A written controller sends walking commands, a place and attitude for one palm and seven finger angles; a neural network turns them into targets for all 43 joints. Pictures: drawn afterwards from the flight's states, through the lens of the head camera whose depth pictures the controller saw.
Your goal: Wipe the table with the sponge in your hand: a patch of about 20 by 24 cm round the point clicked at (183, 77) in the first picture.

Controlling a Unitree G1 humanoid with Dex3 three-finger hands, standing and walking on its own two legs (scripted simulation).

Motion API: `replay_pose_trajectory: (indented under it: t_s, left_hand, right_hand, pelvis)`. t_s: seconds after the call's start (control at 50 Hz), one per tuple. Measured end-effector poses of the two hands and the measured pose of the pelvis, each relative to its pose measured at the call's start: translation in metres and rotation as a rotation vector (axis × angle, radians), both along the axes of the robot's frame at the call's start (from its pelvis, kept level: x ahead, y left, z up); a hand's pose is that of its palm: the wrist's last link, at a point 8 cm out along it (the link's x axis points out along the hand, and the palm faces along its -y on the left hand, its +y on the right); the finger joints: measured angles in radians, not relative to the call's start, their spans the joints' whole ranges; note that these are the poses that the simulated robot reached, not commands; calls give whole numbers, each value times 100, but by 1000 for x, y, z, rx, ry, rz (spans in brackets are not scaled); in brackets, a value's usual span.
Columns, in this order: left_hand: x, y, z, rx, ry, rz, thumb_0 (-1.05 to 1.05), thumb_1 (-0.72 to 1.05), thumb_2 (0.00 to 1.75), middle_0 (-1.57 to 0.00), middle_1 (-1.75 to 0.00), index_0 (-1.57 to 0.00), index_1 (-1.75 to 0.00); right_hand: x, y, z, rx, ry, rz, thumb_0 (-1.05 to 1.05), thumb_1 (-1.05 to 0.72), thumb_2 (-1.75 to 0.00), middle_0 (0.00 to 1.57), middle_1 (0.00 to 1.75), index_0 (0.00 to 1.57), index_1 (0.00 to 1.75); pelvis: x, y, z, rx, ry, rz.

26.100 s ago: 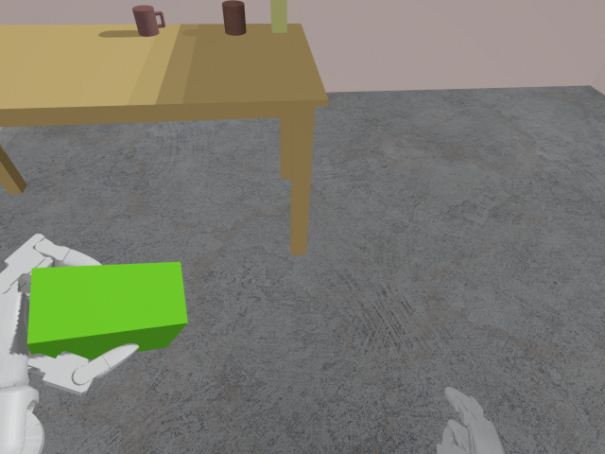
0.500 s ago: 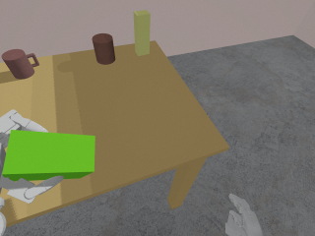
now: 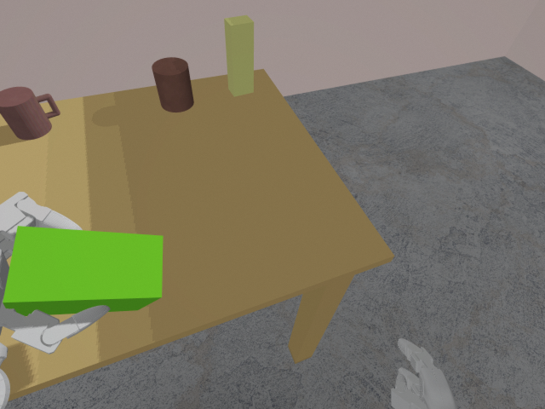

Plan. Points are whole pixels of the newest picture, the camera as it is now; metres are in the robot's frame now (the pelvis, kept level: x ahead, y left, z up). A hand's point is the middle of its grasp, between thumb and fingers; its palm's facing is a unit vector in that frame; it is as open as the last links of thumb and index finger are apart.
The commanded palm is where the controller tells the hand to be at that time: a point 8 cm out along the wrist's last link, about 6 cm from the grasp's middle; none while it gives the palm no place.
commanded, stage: shuffle to correct the standing spot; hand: left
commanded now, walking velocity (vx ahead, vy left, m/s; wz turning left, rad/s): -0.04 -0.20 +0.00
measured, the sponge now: (110, 275) +0.23 +0.20 +0.14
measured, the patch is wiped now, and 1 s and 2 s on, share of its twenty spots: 0.00 0.00 0.00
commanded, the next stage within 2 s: none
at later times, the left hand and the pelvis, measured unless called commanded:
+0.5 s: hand (57, 278) +0.21 +0.23 +0.16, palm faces +0.31 -0.86 -0.40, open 10.5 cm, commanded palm +0.16 +0.28 +0.18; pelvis +0.00 +0.00 +0.00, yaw +0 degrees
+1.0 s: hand (62, 275) +0.22 +0.23 +0.17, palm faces +0.30 -0.86 -0.42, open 10.5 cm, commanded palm +0.16 +0.27 +0.18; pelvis +0.00 -0.01 +0.00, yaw +0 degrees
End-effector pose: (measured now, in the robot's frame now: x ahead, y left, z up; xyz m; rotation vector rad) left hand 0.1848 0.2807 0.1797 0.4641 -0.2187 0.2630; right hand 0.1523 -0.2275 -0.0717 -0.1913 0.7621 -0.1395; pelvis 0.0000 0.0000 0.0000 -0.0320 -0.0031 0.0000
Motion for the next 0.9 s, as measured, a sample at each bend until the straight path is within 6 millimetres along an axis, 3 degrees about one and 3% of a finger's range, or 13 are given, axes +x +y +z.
replay_pose_trajectory:
  t_s: [0.3, 0.64, 0.9]
  left_hand:
    - [-3, -2, 1, -8, -4, 15, -2, -54, 102, -65, -136, -70, -134]
    - [-9, -5, 0, -12, 0, 18, -2, -54, 102, -65, -135, -70, -134]
    - [-2, -6, 2, 0, 2, 13, -2, -54, 102, -65, -135, -70, -134]
  right_hand:
    - [8, -3, -1, 0, -13, 2, 1, -90, -90, 20, 30, 20, 30]
    - [-2, -5, -2, 4, -9, -1, 1, -90, -90, 20, 30, 20, 30]
    - [-3, -4, -5, 10, 9, -2, 1, -90, -90, 20, 30, 20, 30]
  pelvis:
    - [2, -2, -2, 3, -4, 2]
    - [-4, -3, -2, 4, -4, 2]
    - [0, -4, -1, 5, 1, 3]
